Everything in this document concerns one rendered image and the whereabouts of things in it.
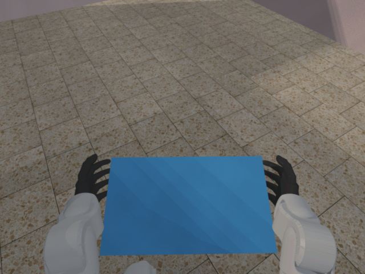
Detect robot left forearm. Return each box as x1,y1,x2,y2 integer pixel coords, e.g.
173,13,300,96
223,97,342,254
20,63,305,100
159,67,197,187
43,193,104,274

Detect right robot hand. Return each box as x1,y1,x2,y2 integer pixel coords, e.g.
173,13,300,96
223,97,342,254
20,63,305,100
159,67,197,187
263,155,299,206

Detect robot right forearm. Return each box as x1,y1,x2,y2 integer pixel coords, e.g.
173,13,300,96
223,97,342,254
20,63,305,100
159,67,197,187
272,194,337,274

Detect left robot hand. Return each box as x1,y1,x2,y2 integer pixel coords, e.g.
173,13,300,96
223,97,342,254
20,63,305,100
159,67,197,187
75,154,111,202

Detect carton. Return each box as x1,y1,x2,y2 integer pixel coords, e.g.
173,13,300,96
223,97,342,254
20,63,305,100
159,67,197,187
99,156,277,256

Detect robot left thigh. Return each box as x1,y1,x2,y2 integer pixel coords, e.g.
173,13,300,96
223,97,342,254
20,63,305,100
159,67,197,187
123,262,156,274

